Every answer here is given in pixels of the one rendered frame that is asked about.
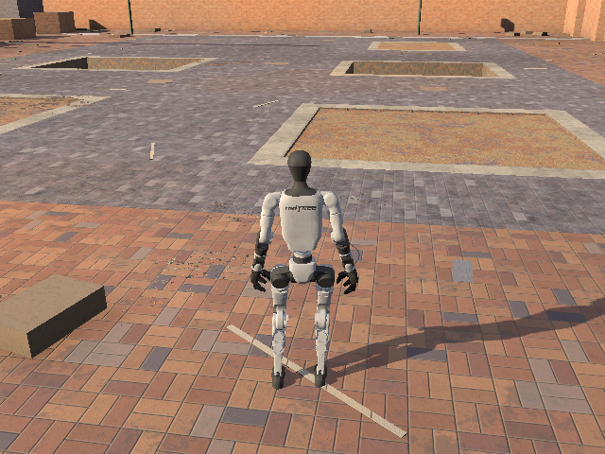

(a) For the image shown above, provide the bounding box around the left robot forearm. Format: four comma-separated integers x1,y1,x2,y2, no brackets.
251,230,268,271

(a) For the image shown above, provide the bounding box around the right robot thigh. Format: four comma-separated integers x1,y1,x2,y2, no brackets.
314,264,335,329

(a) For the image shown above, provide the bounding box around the robot right hand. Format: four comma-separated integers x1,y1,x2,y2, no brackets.
337,269,358,294

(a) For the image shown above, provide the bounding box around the left robot upper arm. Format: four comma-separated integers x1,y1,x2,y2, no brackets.
259,192,281,244

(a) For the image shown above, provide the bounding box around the right robot forearm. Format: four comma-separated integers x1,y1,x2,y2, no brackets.
336,228,355,272

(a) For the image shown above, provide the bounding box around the robot left hand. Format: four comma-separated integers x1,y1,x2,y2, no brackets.
251,270,270,292

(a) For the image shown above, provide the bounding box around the right robot upper arm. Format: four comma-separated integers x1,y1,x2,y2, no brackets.
320,190,345,243

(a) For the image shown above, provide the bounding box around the humanoid robot torso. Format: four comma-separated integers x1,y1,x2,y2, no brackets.
279,187,323,284

